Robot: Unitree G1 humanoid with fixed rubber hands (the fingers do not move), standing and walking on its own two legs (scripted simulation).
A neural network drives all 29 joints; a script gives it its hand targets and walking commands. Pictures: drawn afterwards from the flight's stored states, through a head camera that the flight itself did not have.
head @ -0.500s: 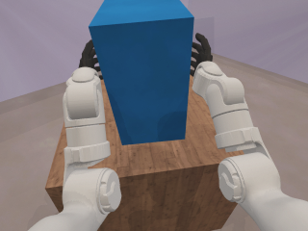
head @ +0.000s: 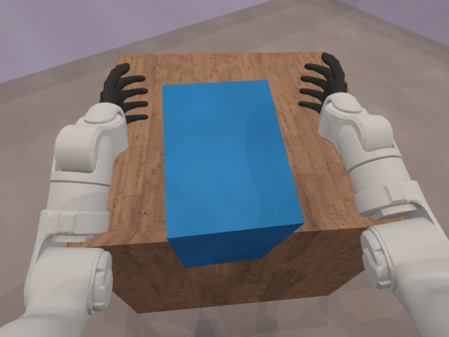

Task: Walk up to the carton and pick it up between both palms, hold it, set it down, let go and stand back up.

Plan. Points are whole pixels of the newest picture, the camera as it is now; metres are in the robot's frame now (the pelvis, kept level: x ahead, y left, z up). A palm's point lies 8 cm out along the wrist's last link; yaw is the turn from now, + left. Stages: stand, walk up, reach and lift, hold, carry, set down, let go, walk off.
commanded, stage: set down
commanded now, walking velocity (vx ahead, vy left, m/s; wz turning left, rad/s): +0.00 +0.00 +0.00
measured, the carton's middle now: (220, 187) +0.37 +0.02 +0.07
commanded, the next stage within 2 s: none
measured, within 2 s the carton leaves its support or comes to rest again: neither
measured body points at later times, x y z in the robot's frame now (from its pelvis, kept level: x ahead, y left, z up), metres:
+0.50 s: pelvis -0.03 +0.03 -0.01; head +0.01 +0.06 +0.44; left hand +0.41 +0.18 +0.15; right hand +0.41 -0.13 +0.17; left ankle +0.02 +0.15 -0.75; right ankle -0.02 -0.09 -0.75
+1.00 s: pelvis -0.06 +0.03 -0.01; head -0.04 +0.08 +0.43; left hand +0.42 +0.14 +0.25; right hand +0.41 -0.06 +0.26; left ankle +0.02 +0.15 -0.75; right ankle -0.02 -0.09 -0.75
